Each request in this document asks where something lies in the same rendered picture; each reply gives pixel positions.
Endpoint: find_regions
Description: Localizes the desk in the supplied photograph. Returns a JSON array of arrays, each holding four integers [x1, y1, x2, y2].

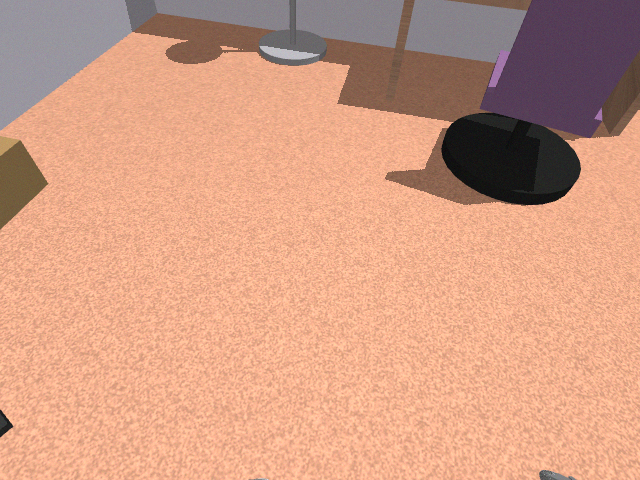
[[385, 0, 640, 136]]

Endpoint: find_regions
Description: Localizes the office chair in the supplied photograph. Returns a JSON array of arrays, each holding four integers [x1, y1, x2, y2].
[[441, 0, 640, 205]]

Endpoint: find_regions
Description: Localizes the coat stand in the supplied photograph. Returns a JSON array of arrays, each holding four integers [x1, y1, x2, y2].
[[259, 0, 327, 66]]

